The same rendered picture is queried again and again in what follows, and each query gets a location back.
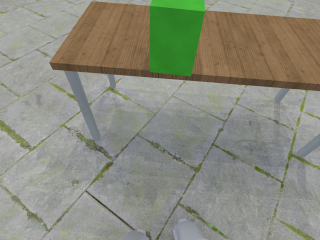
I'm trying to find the carton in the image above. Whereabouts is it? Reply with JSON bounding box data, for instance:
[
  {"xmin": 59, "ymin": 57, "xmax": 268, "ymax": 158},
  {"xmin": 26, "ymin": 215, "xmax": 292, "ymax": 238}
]
[{"xmin": 149, "ymin": 0, "xmax": 205, "ymax": 77}]

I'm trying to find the table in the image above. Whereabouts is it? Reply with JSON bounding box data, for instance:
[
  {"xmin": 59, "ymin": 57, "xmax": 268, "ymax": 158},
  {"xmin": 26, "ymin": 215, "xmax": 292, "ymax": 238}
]
[{"xmin": 49, "ymin": 1, "xmax": 320, "ymax": 157}]

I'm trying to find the robot left shin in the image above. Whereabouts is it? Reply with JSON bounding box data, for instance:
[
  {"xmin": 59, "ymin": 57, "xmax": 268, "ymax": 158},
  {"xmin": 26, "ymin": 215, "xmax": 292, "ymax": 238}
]
[{"xmin": 137, "ymin": 229, "xmax": 146, "ymax": 235}]

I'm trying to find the right robot thigh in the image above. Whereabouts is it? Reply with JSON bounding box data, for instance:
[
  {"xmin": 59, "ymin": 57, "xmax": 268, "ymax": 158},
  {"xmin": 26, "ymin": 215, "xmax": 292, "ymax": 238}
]
[{"xmin": 172, "ymin": 220, "xmax": 207, "ymax": 240}]

